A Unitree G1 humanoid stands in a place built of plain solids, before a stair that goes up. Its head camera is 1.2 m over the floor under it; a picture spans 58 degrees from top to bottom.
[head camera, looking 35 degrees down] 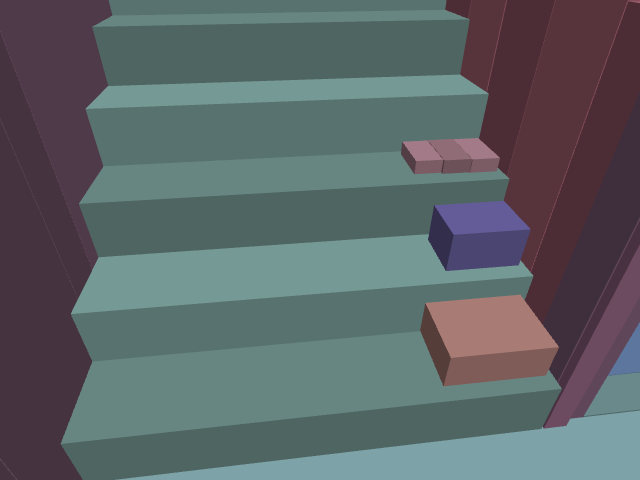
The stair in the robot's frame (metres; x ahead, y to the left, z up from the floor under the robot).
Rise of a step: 0.19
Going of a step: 0.25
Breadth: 1.30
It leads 7 degrees to the left of straight ahead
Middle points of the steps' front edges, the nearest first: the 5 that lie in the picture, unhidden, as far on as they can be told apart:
0.65 -0.01 0.19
0.90 0.02 0.39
1.15 0.05 0.58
1.40 0.08 0.77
1.65 0.11 0.96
